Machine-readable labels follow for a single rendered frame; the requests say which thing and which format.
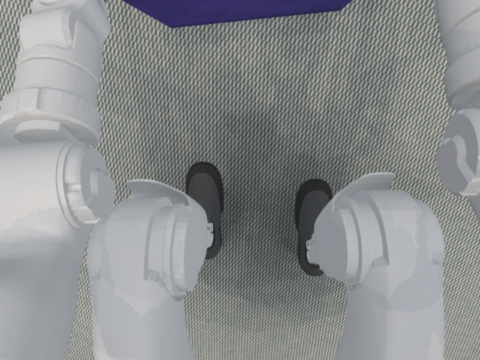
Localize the robot left thigh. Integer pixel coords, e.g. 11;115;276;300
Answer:
90;197;201;360

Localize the robot right upper arm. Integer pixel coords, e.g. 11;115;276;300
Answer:
436;101;480;224

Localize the robot thigh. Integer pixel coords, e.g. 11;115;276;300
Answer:
325;190;445;360
90;197;201;360

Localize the carton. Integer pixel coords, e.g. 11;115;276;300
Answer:
122;0;352;28

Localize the robot left upper arm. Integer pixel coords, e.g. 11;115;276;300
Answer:
0;139;115;360

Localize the robot left forearm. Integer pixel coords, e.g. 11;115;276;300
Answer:
0;0;111;147

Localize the robot right forearm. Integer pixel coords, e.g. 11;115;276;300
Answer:
434;0;480;111

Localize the robot right thigh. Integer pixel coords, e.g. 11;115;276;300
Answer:
325;190;445;360

